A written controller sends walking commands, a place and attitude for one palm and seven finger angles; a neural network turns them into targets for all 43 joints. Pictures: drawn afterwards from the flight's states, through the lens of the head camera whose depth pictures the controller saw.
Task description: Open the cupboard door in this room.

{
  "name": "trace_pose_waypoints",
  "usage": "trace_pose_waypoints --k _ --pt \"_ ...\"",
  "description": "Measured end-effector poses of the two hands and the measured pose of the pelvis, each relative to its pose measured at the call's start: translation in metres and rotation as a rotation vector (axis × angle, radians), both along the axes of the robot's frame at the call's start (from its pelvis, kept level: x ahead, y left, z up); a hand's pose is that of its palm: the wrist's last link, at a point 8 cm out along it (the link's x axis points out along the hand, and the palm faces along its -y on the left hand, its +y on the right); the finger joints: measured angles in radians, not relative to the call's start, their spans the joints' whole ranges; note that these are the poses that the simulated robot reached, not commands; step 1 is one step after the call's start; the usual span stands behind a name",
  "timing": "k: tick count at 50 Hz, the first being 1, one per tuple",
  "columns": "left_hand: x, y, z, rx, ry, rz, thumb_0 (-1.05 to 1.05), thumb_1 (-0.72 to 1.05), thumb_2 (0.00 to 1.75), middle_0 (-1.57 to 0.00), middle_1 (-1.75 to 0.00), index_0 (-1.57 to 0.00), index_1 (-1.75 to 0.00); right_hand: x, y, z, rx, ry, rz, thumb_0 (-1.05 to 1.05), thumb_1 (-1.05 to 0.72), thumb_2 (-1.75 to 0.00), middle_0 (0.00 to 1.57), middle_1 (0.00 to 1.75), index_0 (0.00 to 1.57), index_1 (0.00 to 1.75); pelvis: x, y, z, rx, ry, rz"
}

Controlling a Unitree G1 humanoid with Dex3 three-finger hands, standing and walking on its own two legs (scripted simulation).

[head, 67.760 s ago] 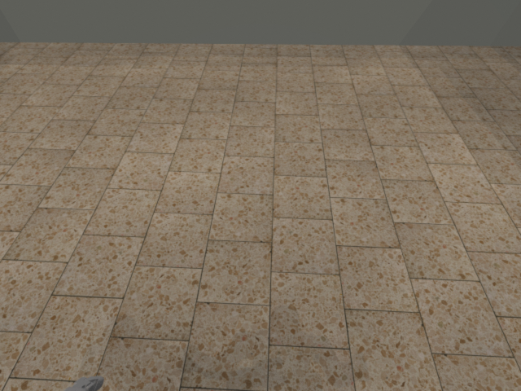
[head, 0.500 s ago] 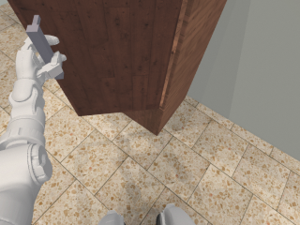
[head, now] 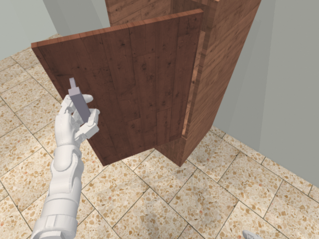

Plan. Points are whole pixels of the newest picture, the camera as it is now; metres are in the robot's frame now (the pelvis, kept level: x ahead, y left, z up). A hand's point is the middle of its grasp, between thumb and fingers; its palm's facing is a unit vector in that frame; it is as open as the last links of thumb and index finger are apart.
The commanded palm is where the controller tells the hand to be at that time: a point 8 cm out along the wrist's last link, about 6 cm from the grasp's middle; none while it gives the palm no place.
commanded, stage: pull the door open along its arc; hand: left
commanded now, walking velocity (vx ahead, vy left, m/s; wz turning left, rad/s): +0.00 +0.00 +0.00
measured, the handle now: (83, 107) +0.43 +0.20 +0.08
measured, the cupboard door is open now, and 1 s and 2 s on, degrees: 62 85 88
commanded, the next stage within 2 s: open thumb and fingers to let go in 0.44 s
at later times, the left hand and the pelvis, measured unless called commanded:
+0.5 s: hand (128, 157) +0.29 +0.07 +0.08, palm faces +0.44 -0.90 -0.02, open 6.3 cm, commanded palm +0.23 +0.10 +0.08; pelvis +0.01 -0.03 +0.01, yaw +4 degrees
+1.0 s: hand (129, 155) +0.30 +0.07 +0.08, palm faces +0.46 -0.89 -0.02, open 11.5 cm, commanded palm +0.25 +0.11 +0.08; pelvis -0.02 -0.03 +0.00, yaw +5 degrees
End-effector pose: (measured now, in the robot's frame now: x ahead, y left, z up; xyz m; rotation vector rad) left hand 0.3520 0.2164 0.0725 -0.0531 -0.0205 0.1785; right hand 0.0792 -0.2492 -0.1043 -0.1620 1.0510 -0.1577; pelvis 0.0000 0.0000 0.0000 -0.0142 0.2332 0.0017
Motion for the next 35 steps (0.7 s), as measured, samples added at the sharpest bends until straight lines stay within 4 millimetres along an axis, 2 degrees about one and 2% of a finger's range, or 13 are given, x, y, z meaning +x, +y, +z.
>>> trace_pose_waypoints --k 4,8,12,15,20,27,35 --pt "-0.035 -0.027 0.001 -0.010 0.005 0.106 0.01 0.66 0.72 -0.34 -1.32 -0.35 -1.29 0.044 0.010 0.008 0.022 -0.110 0.066 0.01 -0.90 -0.90 0.20 0.30 0.20 0.29 0.001 -0.003 0.002 0.009 -0.033 0.004" --pt "-0.061 -0.051 0.004 -0.005 0.033 0.186 0.01 0.64 0.71 -0.35 -1.30 -0.36 -1.31 0.082 0.021 0.019 0.036 -0.193 0.124 0.01 -0.90 -0.90 0.20 0.30 0.20 0.29 0.001 -0.008 0.004 0.016 -0.074 0.017" --pt "-0.078 -0.069 0.007 0.005 0.065 0.250 0.02 0.63 0.72 -0.35 -1.27 -0.36 -1.32 0.109 0.029 0.030 0.039 -0.243 0.164 0.01 -0.90 -0.90 0.20 0.30 0.20 0.30 0.001 -0.016 0.006 0.020 -0.106 0.033" --pt "-0.086 -0.080 0.008 0.015 0.079 0.273 0.02 0.63 0.72 -0.35 -1.27 -0.36 -1.32 0.119 0.032 0.035 0.039 -0.264 0.182 0.01 -0.90 -0.90 0.20 0.30 0.20 0.30 0.003 -0.021 0.007 0.022 -0.122 0.043" --pt "-0.097 -0.093 0.009 0.027 0.090 0.280 0.02 0.63 0.72 -0.34 -1.28 -0.37 -1.33 0.120 0.026 0.035 0.036 -0.258 0.188 0.01 -0.90 -0.90 0.20 0.30 0.20 0.30 0.006 -0.029 0.008 0.026 -0.136 0.054" --pt "-0.108 -0.110 0.010 0.060 0.084 0.277 0.02 0.65 0.73 -0.31 -1.30 -0.35 -1.33 0.103 0.010 0.018 0.023 -0.192 0.196 0.01 -0.90 -0.90 0.20 0.30 0.20 0.30 0.005 -0.035 0.005 0.032 -0.137 0.074" --pt "-0.102 -0.110 0.006 0.062 0.084 0.312 0.01 0.61 0.77 -0.35 -1.32 -0.35 -1.32 0.083 0.000 0.001 0.002 -0.121 0.195 0.01 -0.90 -0.90 0.20 0.30 0.20 0.30 -0.004 -0.039 0.001 0.037 -0.127 0.087"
